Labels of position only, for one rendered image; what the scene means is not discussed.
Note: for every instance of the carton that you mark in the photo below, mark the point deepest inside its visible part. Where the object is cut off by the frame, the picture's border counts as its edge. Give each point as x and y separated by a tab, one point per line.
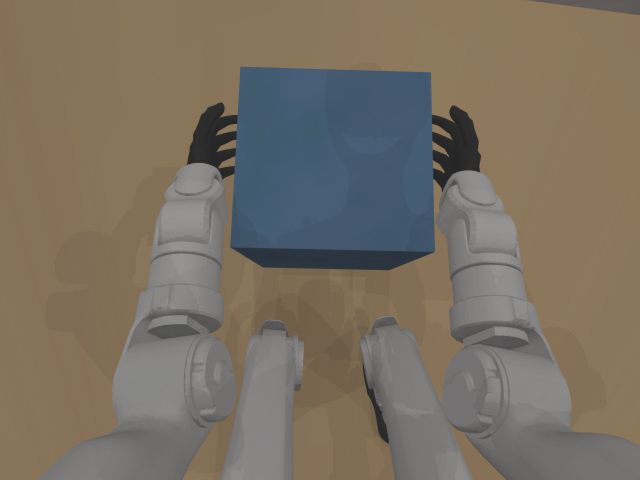
333	168

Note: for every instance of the right robot forearm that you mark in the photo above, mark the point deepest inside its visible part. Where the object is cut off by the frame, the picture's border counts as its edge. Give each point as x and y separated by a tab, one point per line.
489	296

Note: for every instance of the left robot forearm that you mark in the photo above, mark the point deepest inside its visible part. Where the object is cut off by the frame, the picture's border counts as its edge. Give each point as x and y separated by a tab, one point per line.
183	293

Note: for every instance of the robot left upper arm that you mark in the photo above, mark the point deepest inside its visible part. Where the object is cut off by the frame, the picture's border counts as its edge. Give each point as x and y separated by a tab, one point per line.
168	394

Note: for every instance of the left robot hand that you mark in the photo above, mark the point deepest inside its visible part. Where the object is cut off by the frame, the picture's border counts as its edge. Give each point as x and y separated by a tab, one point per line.
205	143

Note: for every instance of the robot left thigh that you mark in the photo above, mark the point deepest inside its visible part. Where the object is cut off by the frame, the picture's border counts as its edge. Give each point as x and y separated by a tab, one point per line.
261	443

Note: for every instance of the robot right upper arm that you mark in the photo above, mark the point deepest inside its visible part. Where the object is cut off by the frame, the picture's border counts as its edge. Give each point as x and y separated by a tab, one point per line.
515	409

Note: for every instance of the robot right foot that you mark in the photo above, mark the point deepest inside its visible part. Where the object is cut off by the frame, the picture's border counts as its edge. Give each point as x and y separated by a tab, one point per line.
380	421

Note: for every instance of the right robot hand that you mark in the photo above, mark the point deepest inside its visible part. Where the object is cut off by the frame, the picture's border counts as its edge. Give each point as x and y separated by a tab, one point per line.
462	148

